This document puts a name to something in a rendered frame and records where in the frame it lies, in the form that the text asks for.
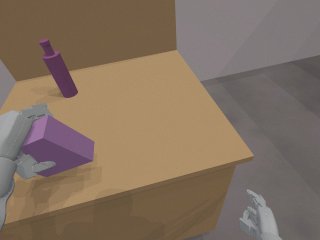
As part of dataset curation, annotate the robot left forearm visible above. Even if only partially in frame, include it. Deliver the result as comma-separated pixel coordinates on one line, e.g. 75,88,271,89
0,157,18,232

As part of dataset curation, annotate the table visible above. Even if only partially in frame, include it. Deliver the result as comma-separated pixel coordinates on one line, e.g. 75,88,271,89
0,0,254,240

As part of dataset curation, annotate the left robot hand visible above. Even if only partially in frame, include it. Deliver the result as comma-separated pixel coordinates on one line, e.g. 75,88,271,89
0,103,56,180

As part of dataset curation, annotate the right robot hand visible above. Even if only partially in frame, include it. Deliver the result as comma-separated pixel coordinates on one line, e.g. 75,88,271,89
239,189,279,240

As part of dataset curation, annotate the sponge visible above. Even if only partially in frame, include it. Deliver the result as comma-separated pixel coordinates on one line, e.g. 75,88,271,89
16,115,95,177

